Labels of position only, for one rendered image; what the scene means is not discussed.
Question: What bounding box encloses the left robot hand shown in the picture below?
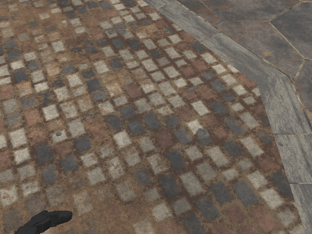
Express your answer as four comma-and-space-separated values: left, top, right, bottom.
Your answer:
15, 210, 73, 234

